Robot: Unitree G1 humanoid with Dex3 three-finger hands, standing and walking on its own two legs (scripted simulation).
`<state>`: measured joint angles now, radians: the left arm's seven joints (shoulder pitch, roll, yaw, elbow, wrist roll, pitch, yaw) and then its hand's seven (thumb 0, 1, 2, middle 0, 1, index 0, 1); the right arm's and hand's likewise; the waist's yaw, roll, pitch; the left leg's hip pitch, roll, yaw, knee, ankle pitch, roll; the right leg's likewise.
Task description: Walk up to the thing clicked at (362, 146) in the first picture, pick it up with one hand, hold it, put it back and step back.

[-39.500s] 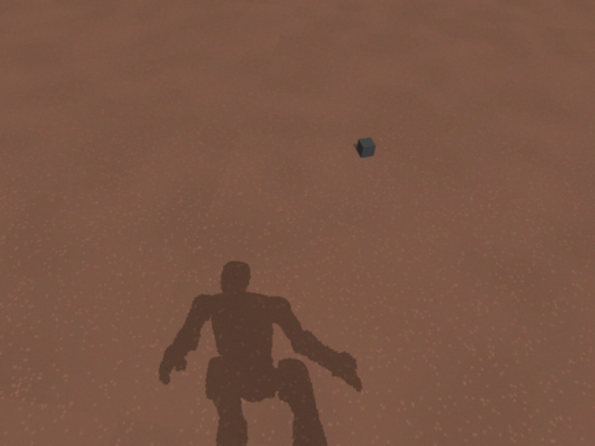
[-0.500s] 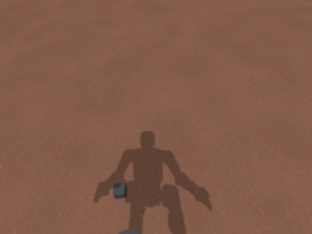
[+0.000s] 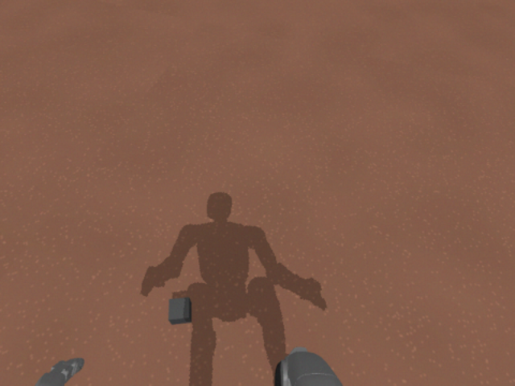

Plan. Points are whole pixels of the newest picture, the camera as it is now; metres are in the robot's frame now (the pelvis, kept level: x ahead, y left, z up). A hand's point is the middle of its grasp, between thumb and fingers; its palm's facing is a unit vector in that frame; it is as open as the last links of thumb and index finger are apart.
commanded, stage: walk up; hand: left
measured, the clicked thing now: (180, 310) +0.41 +0.23 -0.73
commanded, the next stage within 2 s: stand in 0.84 s
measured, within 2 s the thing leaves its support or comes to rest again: neither
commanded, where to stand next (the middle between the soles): +0.05 -0.05 m, yaw +5 degrees
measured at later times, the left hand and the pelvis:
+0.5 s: hand out of the picture +0.04 +0.25 -0.15, palm faces +0.06 -0.94 -0.33, open 7.4 cm; pelvis -0.06 -0.01 -0.01, yaw +4 degrees
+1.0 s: hand out of the picture +0.05 +0.22 -0.12, palm faces -0.05 -0.91 -0.41, open 7.4 cm; pelvis -0.04 -0.04 +0.01, yaw +0 degrees
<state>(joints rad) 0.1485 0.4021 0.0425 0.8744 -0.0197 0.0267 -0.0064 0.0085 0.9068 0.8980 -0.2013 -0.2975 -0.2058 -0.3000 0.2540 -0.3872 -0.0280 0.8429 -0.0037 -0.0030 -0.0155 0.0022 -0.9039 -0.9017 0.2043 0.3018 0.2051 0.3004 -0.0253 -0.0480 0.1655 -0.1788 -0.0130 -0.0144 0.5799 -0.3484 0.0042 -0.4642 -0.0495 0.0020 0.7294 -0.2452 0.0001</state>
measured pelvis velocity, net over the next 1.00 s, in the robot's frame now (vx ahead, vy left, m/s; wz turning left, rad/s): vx -0.04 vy -0.04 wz -0.01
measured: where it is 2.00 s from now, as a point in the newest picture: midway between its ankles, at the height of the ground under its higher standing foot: outside the picture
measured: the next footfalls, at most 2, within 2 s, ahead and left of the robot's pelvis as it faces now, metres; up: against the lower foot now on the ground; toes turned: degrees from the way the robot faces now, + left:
right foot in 0.04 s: +0.13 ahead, -0.12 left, +0.00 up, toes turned -1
left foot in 0.40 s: -0.05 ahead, +0.09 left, +0.00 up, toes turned +4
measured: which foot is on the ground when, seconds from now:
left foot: down 0.00-0.08, up 0.10-0.38, down 0.40-0.84, up 0.86-1.00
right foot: up 0.00-0.02, down 0.04-0.44, up 0.46-0.78, down 0.80-1.00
